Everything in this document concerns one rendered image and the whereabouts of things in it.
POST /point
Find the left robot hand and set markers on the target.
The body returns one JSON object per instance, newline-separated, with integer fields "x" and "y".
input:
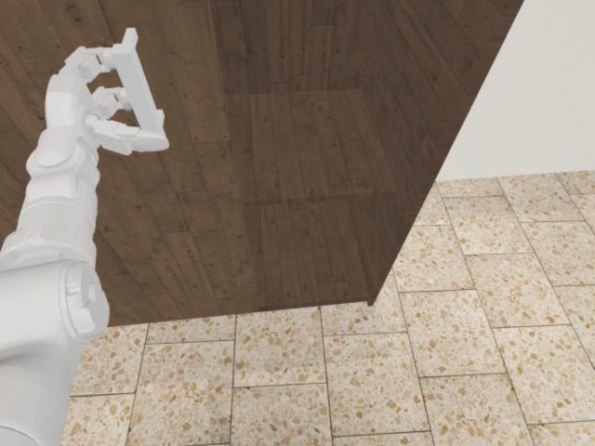
{"x": 69, "y": 102}

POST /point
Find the wardrobe door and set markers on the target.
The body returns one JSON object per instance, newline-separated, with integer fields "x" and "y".
{"x": 170, "y": 229}

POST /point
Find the robot left forearm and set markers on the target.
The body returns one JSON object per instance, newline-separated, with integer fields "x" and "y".
{"x": 58, "y": 217}

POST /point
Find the left robot upper arm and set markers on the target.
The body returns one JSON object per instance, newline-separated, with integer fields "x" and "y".
{"x": 48, "y": 313}

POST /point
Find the handle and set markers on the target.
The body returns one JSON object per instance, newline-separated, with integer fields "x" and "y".
{"x": 127, "y": 64}

